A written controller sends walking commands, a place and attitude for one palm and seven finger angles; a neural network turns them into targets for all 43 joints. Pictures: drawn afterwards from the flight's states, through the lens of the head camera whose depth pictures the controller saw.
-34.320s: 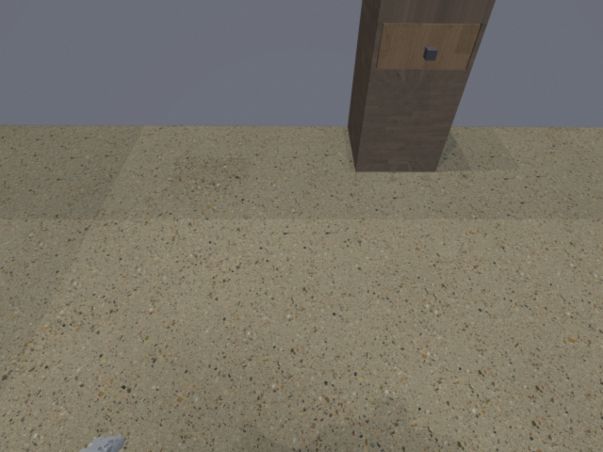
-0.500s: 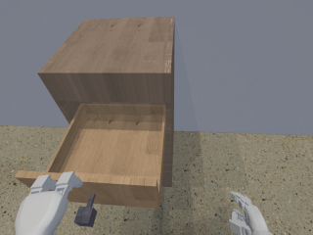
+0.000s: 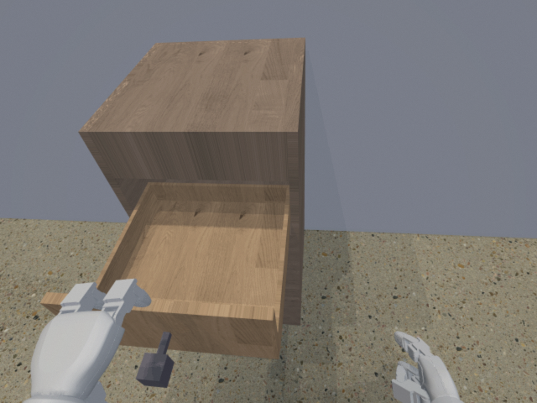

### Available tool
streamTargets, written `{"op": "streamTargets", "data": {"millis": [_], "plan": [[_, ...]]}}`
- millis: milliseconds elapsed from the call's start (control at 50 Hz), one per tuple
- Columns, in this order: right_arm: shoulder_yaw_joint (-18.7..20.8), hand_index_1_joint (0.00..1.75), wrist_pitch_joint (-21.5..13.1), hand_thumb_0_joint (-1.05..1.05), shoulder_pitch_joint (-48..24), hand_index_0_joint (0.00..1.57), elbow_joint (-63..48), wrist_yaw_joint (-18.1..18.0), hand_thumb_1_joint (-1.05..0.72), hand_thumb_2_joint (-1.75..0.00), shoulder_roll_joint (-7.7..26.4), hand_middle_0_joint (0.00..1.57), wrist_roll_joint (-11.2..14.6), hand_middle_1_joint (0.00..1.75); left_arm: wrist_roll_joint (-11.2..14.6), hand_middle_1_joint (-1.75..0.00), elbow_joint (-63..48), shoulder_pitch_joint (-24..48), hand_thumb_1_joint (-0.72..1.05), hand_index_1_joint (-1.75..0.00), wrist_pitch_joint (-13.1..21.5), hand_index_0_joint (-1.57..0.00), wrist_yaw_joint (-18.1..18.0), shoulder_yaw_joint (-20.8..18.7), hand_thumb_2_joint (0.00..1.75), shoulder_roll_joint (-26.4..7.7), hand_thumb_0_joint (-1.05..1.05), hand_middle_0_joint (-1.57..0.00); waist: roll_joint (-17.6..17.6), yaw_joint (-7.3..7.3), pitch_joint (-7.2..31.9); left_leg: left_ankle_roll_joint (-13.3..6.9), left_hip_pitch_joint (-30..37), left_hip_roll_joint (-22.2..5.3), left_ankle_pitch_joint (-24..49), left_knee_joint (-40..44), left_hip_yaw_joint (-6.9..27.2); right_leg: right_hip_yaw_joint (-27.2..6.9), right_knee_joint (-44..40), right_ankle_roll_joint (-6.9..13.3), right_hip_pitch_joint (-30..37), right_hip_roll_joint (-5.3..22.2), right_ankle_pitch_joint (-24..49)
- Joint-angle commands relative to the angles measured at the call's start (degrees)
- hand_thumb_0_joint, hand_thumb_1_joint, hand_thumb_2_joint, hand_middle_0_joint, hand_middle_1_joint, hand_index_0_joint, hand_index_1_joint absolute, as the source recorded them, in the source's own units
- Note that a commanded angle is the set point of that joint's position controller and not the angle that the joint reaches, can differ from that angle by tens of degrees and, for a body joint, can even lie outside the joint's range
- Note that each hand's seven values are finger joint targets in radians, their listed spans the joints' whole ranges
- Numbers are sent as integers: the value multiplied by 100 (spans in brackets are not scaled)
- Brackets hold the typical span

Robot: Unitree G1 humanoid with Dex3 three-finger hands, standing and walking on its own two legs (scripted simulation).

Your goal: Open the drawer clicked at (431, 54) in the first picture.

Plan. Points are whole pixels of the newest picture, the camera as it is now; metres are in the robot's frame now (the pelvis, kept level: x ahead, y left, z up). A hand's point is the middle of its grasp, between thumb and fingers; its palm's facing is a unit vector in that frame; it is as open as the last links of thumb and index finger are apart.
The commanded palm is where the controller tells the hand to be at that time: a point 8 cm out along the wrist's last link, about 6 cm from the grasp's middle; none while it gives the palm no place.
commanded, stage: lift the hand off the handle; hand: left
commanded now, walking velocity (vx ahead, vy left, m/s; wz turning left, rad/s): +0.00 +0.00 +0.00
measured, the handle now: (159, 357) +0.20 +0.23 -0.09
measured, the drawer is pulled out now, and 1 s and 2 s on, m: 0.30 0.30 0.30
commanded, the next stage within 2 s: draw the hand back to the body in 0.06 s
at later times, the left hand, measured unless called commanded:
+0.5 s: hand (89, 334) +0.17 +0.25 +0.09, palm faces +0.06 -0.09 -0.99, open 13.8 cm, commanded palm +0.14 +0.24 +0.14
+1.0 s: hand (94, 303) +0.19 +0.23 +0.14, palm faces +0.36 -0.85 -0.40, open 13.2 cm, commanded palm +0.14 +0.27 +0.17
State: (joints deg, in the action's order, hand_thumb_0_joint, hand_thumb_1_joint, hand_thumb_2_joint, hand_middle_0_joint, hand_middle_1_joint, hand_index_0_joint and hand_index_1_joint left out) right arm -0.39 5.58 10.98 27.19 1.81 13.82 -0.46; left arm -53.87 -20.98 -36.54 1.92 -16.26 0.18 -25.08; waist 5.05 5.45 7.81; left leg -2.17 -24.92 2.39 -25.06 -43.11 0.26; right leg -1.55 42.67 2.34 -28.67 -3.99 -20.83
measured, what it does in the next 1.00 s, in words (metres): stands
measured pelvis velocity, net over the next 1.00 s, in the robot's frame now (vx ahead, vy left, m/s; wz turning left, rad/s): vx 0.03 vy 0.01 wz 0.07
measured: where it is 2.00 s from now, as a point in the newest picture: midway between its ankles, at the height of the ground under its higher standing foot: outside the picture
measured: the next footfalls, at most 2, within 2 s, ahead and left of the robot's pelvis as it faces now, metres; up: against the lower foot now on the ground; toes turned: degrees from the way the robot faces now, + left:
none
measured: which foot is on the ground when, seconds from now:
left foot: down 0.00-1.00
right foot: down 0.00-1.00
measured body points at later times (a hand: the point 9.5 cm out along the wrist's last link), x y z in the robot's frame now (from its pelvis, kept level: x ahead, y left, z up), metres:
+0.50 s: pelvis +0.01 +0.01 +0.01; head +0.02 -0.03 +0.45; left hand +0.16 +0.25 +0.14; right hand +0.23 -0.19 -0.09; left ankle -0.04 +0.10 -0.71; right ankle +0.01 -0.10 -0.71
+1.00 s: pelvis +0.03 +0.01 +0.02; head +0.01 -0.01 +0.47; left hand +0.16 +0.27 +0.17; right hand +0.22 -0.18 -0.06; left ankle -0.04 +0.10 -0.71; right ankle +0.01 -0.10 -0.71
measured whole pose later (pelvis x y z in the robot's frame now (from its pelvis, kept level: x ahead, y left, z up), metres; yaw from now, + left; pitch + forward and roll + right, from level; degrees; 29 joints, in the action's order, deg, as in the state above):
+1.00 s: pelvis +0.03 +0.01 +0.02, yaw +4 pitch +0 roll -1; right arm -2.7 -5.5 14.5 30.9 -4.4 10.6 1.2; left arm -0.7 -28.5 -35.0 2.7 -7.9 -7.9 -16.7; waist 3.4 2.8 2.7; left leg -2.6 -9.0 3.7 -21.3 -30.9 4.1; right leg 1.3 29.8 1.6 -11.2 -2.2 -18.4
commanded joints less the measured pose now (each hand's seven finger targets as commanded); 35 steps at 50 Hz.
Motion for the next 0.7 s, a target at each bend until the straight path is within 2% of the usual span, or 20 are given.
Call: {"op": "streamTargets", "data": {"millis": [0, 20, 40, 80, 100, 200, 220, 280, 300, 440, 460, 480, 500, 520, 560, 580, 600, 620, 660, 680], "plan": [[218, 30, -303, 0, -841, 20, -1054, -18, -90, -90, 472, 20, 40, 30, -1, -120, -1005, -19, -50, -120, 17, -30, -247, -902, 30, -887, 0, -30, -395, 0, 167, 36, 141, -225, 1411, 584, 100, -205, -784, 67, 445, 317, 1083], [210, 30, -295, 0, -813, 20, -1090, 1, -90, -90, 501, 20, 7, 30, -21, -120, -1078, 6, -50, -120, 24, -30, -241, -890, 30, -880, 0, -30, -341, 25, 327, 39, 220, -225, 1488, 558, 84, -207, -781, 65, 406, 308, 1089], [235, 30, -304, 0, -817, 20, -1089, 13, -90, -90, 482, 20, 34, 30, 26, -120, -1102, 17, -50, -120, 19, -30, -232, -703, 30, -680, 0, -30, -282, -58, 142, 43, 229, -244, 1446, 585, 102, -152, -782, 66, 320, 302, 1022], [240, 30, -327, 0, -754, 20, -1098, 37, -90, -90, 520, 20, 7, 30, 50, -120, -1235, 145, -50, -120, 28, -30, -199, -652, 30, -665, 0, -30, -250, -55, 415, 49, 360, -256, 1578, 574, 115, -129, -762, 64, 312, 291, 998], [271, 30, -325, 0, -791, 20, -1079, 16, -90, -90, 502, 20, 34, 30, 92, -120, -1192, 112, -50, -120, 21, -30, -185, -525, 30, -545, 0, -30, -273, -92, 266, 42, 305, -266, 1501, 604, 136, -111, -757, 68, 306, 277, 958], [242, 30, -328, 0, -756, 20, -1087, -13, -90, -90, 511, 20, -20, 30, -73, -120, -1416, 314, -50, -120, 45, -30, -220, -724, 30, -889, 0, -30, -289, -14, 459, 38, 393, -254, 1535, 586, 139, -216, -779, 99, 359, 300, 983], [222, 30, -322, 0, -695, 20, -1122, -12, -90, -90, 516, 20, -71, 30, -167, -120, -1425, 220, -50, -120, 58, -30, -252, -926, 30, -1094, 0, -30, -373, 75, 646, 53, 427, -254, 1708, 522, 112, -218, -742, 108, 405, 295, 1109], [198, 30, -302, 0, -715, 20, -1122, 24, -90, -90, 478, 20, -30, 30, -127, -120, -1452, -165, -50, -120, 21, -30, -321, -1121, 30, -1128, 0, -30, -225, 116, 672, 121, 486, -252, 2184, 510, 118, -246, -656, 130, 571, 288, 1619], [223, 30, -284, 0, -785, 20, -1100, 28, -90, -90, 465, 20, 43, 30, -25, -120, -1455, -189, -50, -120, -6, -30, -302, -984, 30, -934, 0, -30, -130, 58, 511, 115, 458, -270, 2150, 547, 122, -207, -669, 112, 583, 299, 1666], [224, 30, -238, 0, -859, 20, -1102, -7, -90, -90, 532, 20, 110, 30, 309, -120, -1409, 2, -50, -120, -254, -30, 55, -878, 30, -920, 0, -30, -544, -27, 234, 47, 472, -303, 1995, 776, 166, -123, -898, 1, 728, 333, 1603], [205, 30, -243, 0, -946, 20, -1138, -24, -90, -90, 558, 20, 122, 30, 339, -120, -1512, 7, -50, -120, -269, -30, 110, -848, 30, -901, 0, -30, -437, -2, 270, 52, 525, -294, 1992, 812, 167, -193, -953, 16, 795, 335, 1623], [168, 30, -248, 0, -799, 20, -1138, -13, -90, -90, 549, 20, 80, 30, 257, -120, -1511, 47, -50, -120, -252, -30, 167, -912, 30, -1043, 0, -30, -486, 30, 464, 32, 605, -292, 2079, 797, 133, -80, -935, -23, 824, 371, 1602], [189, 30, -246, 0, -852, 20, -1143, -46, -90, -90, 549, 20, 108, 30, 331, -120, -1591, -8, -50, -120, -244, -30, 212, -851, 30, -980, 0, -30, -402, 35, 364, 39, 615, -301, 2110, 849, 132, -123, -966, -5, 895, 364, 1686], [159, 30, -240, 0, -784, 20, -1163, -52, -90, -90, 569, 20, 69, 30, 239, -120, -1645, 60, -50, -120, -199, -30, 230, -1005, 30, -1201, 0, -30, -509, 80, 519, 36, 704, -302, 2254, 808, 122, -98, -971, -20, 902, 369, 1750], [161, 30, -255, 0, -842, 20, -1189, -60, -90, -90, 569, 20, 98, 30, 257, -120, -1820, 38, -50, -120, -176, -30, 236, -962, 30, -1119, 0, -30, -243, 71, 386, 90, 789, -325, 2336, 840, 164, -200, -1038, 24, 850, 354, 1682], [119, 30, -250, 0, -738, 20, -1194, -49, -90, -90, 562, 20, 42, 30, 186, -120, -1843, 150, -50, -120, -130, -30, 250, -1002, 30, -1203, 0, -30, -241, 87, 449, 83, 849, -322, 2370, 834, 154, -63, -1024, 9, 808, 377, 1565], [168, 30, -242, 0, -769, 20, -1157, -60, -90, -90, 550, 20, 75, 30, 232, -120, -1846, 115, -50, -120, -101, -30, 251, -1005, 30, -1158, 0, -30, -159, 72, 202, 106, 837, -357, 2388, 870, 157, -112, -1063, 35, 740, 347, 1529], [146, 30, -234, 0, -712, 20, -1193, -58, -90, -90, 575, 20, 35, 30, 197, -120, -1879, 96, -50, -120, -65, -30, 240, -1135, 30, -1286, 0, -30, -278, 127, 416, 87, 890, -350, 2452, 835, 143, -45, -1057, 15, 814, 364, 1584], [160, 30, -237, 0, -820, 20, -1199, -65, -90, -90, 578, 20, 97, 30, 256, -120, -1923, -5, -50, -120, -86, -30, 203, -1294, 30, -1332, 0, -30, -133, 128, 327, 126, 901, -344, 2469, 875, 203, -181, -1107, 53, 880, 335, 1640], [134, 30, -219, 0, -702, 20, -1191, -51, -90, -90, 566, 20, 54, 30, 205, -120, -1923, 70, -50, -120, -71, -30, 217, -1304, 30, -1353, 0, -30, -138, 126, 436, 115, 990, -352, 2578, 858, 161, -39, -1071, 28, 845, 360, 1622]]}}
